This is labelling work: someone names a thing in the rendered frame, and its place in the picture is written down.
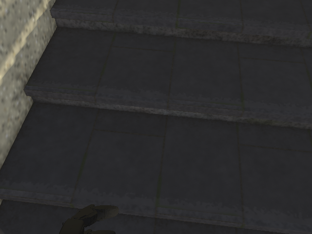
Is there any left robot hand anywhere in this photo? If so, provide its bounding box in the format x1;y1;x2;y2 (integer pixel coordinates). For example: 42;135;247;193
59;204;119;234

